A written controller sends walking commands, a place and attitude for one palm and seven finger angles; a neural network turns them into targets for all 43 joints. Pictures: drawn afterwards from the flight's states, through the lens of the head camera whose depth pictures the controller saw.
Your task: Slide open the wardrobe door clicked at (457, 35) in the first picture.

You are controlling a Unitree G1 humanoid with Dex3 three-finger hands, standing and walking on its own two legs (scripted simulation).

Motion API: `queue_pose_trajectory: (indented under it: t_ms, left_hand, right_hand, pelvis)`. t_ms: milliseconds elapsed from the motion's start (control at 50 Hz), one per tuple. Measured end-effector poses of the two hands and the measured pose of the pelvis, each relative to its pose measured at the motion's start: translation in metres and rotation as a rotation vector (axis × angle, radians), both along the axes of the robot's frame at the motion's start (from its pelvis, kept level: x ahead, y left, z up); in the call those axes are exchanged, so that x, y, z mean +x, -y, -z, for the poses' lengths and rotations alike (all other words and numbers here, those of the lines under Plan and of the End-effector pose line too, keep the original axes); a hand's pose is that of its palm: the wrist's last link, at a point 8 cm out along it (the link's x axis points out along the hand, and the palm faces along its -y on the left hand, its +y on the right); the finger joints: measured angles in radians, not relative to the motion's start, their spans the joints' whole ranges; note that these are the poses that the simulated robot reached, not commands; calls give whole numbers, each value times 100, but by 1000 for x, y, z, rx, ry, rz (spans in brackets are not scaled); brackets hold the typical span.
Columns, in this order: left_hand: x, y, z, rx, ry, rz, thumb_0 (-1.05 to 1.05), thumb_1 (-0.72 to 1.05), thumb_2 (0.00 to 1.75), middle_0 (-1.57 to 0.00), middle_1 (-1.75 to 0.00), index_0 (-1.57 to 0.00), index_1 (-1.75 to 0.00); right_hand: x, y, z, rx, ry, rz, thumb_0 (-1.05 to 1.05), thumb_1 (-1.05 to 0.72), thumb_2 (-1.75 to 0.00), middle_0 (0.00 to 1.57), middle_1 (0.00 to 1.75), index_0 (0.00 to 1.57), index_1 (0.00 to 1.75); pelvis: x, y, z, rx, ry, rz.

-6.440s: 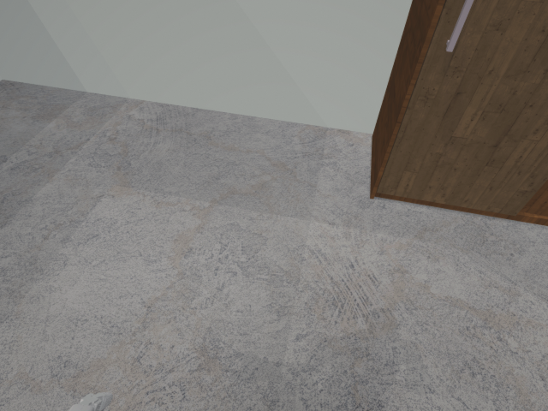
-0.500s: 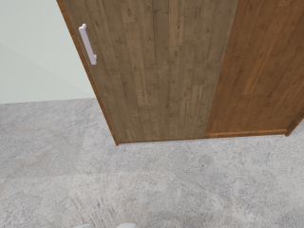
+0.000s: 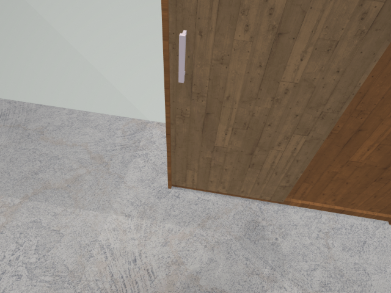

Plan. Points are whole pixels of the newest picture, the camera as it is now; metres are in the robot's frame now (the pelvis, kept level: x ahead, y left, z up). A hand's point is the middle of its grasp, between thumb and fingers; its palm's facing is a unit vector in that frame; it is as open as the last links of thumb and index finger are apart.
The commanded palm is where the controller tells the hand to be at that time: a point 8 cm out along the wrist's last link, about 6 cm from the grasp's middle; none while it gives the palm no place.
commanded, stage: take the last steps up to it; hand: left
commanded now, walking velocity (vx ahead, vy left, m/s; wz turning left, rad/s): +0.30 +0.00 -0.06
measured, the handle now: (183, 57) +0.79 +0.14 +0.10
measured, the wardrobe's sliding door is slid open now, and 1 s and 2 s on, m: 0.00 0.00 0.00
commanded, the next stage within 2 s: come to a stop and stand still in 0.70 s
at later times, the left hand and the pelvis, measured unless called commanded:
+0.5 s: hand (151, 226) +0.32 +0.15 -0.17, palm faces -0.08 -0.98 -0.18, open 7.3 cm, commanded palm none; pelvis +0.18 -0.01 -0.02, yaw -2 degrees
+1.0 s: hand (137, 236) +0.29 +0.19 -0.19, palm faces +0.04 -0.99 -0.14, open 7.3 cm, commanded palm none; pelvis +0.32 +0.02 +0.00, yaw -3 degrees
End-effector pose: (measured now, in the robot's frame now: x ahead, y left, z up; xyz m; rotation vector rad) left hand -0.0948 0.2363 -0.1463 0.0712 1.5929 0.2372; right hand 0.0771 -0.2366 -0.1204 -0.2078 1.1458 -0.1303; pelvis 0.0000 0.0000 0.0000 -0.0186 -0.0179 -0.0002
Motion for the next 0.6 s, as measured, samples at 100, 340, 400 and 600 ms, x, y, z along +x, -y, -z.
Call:
queue_pose_trajectory:
  t_ms: [100,340,400,600]
  left_hand:
    - [72,-20,-4,-11,118,47,1,91,89,-20,-30,-20,-30]
    - [282,-9,-7,-19,367,192,0,91,89,-19,-30,-20,-30]
    - [337,7,-7,-23,410,246,0,91,89,-19,-30,-20,-30]
    - [405,39,-5,-4,447,211,0,91,89,-20,-30,-20,-30]
  right_hand:
    - [-25,-18,-4,-16,-92,67,-1,-94,-90,20,30,20,30]
    - [-84,-59,11,71,-412,232,0,-92,-90,20,30,20,30]
    - [-83,-64,15,102,-481,268,0,-91,-90,20,30,20,30]
    - [39,-19,30,105,-420,243,0,-91,-90,20,30,20,30]
  pelvis:
    - [24,-17,-10,-2,4,-7]
    - [104,-19,-2,29,4,19]
    - [131,-12,4,25,1,27]
    - [209,19,9,9,17,24]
